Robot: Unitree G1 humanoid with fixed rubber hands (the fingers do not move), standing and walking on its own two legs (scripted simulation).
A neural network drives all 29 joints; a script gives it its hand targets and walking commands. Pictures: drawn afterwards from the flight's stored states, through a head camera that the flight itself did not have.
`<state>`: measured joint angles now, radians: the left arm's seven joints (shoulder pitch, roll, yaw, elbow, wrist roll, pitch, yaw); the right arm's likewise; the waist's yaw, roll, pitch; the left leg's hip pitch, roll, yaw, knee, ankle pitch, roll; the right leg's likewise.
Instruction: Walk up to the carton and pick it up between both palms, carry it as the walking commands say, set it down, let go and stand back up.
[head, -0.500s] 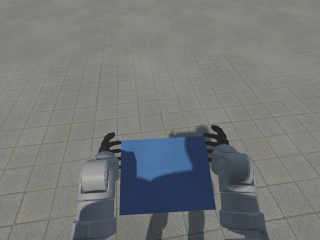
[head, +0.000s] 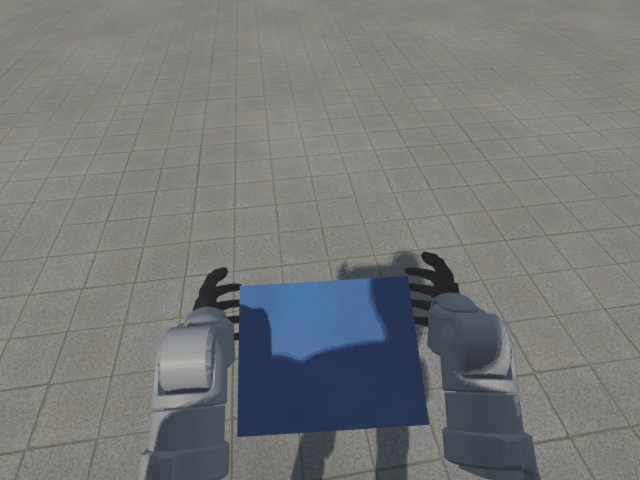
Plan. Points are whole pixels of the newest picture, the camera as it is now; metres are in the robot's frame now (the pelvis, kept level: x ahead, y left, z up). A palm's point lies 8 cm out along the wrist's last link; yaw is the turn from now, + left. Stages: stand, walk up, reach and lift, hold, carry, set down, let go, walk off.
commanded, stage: carry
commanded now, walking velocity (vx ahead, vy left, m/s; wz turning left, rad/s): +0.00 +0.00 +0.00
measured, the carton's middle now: (327, 357) +0.28 +0.00 -0.02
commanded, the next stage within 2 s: none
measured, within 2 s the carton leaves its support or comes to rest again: neither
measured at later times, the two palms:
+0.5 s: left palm (210, 328) +0.27 +0.14 +0.08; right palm (450, 311) +0.28 -0.15 +0.09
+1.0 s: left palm (212, 326) +0.28 +0.14 +0.08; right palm (449, 309) +0.29 -0.15 +0.08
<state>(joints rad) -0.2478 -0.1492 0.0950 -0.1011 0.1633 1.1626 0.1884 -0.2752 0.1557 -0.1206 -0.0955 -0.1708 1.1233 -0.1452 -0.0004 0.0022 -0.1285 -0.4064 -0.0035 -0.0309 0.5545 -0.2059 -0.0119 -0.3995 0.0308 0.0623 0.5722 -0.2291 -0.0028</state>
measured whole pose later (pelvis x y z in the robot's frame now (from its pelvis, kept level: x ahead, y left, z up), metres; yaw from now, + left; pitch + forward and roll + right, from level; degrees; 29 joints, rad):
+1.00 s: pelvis +0.01 -0.01 +0.00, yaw +0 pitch +3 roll +0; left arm -0.21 -0.14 0.08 -0.12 0.17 1.15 0.13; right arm -0.24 0.15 -0.11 -0.11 -0.18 1.11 -0.13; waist 0.00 0.00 -0.13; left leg -0.39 0.00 -0.04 0.54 -0.21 -0.02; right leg -0.38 0.03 0.05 0.56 -0.24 -0.01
